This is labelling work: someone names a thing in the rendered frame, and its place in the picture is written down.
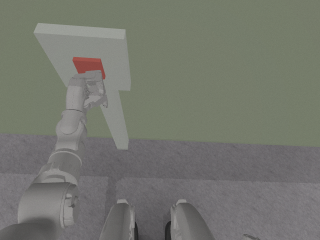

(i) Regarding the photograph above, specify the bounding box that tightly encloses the panel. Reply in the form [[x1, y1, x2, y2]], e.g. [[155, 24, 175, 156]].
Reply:
[[33, 23, 131, 150]]

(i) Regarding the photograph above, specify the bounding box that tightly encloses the robot left shin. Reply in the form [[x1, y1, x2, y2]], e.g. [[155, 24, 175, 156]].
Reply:
[[117, 199, 135, 240]]

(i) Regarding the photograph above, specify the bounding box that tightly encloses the robot right shin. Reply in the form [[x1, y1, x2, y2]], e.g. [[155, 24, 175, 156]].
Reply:
[[170, 199, 187, 240]]

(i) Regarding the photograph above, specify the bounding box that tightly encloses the robot left hand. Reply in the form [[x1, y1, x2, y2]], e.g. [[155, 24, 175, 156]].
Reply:
[[65, 70, 108, 115]]

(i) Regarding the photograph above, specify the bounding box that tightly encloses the button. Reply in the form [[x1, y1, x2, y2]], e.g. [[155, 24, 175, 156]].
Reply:
[[72, 57, 106, 80]]

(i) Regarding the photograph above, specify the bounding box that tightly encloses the robot left upper arm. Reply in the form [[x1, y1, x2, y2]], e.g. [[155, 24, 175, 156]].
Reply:
[[0, 182, 80, 240]]

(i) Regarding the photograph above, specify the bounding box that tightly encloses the left robot forearm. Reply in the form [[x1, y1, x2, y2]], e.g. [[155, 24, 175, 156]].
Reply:
[[17, 109, 88, 223]]

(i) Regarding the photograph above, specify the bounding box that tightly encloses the robot shin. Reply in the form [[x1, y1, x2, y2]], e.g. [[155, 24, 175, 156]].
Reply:
[[170, 199, 187, 240], [117, 199, 135, 240]]

